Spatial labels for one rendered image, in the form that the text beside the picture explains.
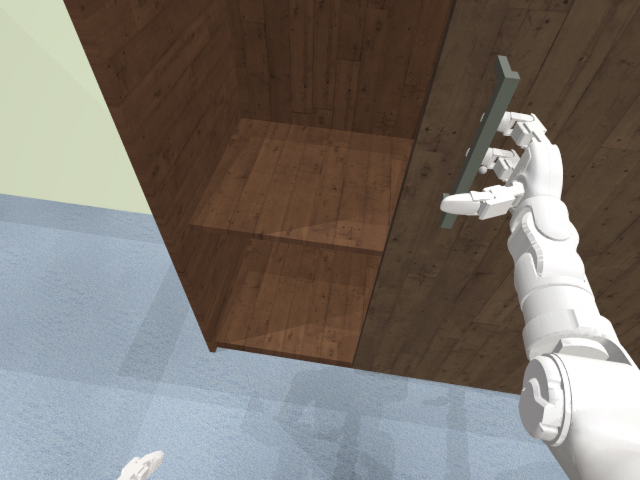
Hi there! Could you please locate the left robot hand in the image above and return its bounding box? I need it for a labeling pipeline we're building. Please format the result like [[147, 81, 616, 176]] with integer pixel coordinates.
[[117, 451, 164, 480]]

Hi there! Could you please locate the right robot hand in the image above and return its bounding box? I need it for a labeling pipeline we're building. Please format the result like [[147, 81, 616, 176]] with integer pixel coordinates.
[[440, 112, 563, 220]]

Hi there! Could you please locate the wardrobe door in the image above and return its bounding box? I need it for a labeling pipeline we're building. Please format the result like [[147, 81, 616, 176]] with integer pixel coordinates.
[[352, 0, 640, 395]]

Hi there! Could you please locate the robot right forearm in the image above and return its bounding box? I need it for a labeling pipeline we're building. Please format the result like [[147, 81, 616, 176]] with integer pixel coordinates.
[[507, 196, 640, 372]]

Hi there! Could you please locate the handle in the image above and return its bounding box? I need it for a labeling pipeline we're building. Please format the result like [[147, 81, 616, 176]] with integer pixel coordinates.
[[440, 55, 520, 229]]

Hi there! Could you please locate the right robot upper arm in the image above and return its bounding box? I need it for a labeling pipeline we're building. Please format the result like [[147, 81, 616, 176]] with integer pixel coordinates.
[[518, 353, 640, 480]]

